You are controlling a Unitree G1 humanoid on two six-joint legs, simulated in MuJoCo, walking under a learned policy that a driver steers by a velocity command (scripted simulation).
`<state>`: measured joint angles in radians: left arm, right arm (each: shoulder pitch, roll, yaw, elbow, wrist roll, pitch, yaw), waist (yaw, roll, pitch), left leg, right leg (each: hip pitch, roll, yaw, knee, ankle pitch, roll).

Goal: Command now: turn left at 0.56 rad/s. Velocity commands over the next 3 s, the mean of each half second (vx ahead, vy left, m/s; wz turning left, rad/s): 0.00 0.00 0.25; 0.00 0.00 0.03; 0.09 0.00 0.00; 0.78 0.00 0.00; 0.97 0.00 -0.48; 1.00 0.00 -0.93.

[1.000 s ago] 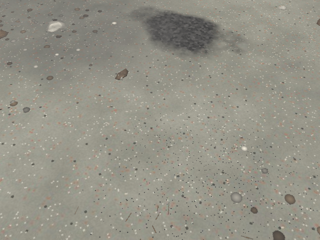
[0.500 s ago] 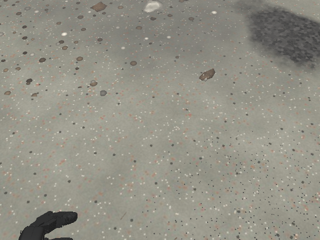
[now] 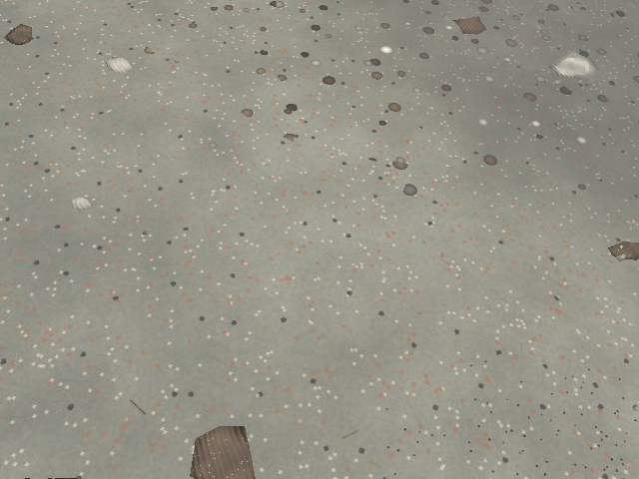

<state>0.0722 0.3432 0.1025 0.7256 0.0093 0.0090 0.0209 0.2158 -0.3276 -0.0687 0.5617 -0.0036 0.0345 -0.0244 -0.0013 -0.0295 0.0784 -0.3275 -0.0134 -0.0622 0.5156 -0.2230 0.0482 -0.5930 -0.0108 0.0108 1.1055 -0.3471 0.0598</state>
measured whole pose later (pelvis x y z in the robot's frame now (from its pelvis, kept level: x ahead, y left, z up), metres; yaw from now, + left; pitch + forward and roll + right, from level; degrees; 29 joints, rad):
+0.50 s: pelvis +0.04 -0.04 -0.01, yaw +6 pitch +0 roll +0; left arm 0.13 0.24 0.02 0.75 0.01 -0.02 0.00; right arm 0.21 -0.27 -0.04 0.67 -0.02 0.04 -0.01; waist -0.01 0.02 0.03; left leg -0.23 -0.06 -0.13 0.54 -0.30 0.00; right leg -0.23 0.00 0.00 0.53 -0.30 0.00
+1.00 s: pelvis +0.05 -0.05 +0.00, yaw +6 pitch -1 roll +0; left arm 0.15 0.24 0.01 0.87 0.00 -0.02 0.00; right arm 0.24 -0.24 -0.05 0.76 -0.01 0.03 -0.05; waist 0.01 0.01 0.04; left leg -0.18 -0.03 -0.14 0.49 -0.29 -0.03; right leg -0.18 0.02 -0.01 0.51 -0.30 -0.03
